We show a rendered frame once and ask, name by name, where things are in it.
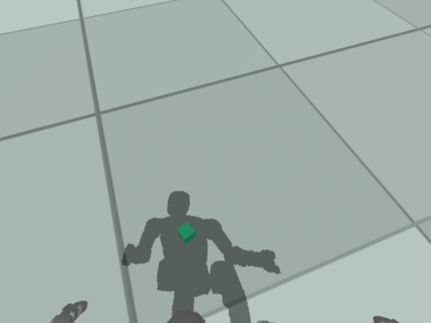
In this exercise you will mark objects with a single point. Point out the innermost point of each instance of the cube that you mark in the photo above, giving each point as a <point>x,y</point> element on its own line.
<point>186,232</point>

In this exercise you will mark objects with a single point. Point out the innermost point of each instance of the left robot hand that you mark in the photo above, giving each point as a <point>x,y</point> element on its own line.
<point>70,312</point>

